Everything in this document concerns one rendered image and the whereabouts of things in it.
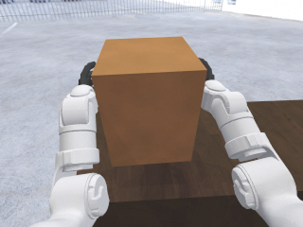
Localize right robot upper arm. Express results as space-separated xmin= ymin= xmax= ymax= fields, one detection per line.
xmin=231 ymin=157 xmax=303 ymax=227

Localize pedestal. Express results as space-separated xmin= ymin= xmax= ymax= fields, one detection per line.
xmin=76 ymin=99 xmax=303 ymax=227

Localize left robot forearm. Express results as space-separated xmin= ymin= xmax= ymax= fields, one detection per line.
xmin=49 ymin=84 xmax=100 ymax=214

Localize right robot forearm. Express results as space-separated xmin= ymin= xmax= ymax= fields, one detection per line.
xmin=201 ymin=79 xmax=297 ymax=195

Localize carton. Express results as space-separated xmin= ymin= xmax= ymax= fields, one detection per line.
xmin=91 ymin=36 xmax=207 ymax=167

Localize left robot upper arm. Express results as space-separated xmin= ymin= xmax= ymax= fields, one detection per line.
xmin=29 ymin=172 xmax=110 ymax=227

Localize robot right hand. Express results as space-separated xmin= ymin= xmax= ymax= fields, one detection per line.
xmin=199 ymin=58 xmax=215 ymax=81

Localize robot left hand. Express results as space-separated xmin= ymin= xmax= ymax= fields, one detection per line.
xmin=78 ymin=61 xmax=96 ymax=92

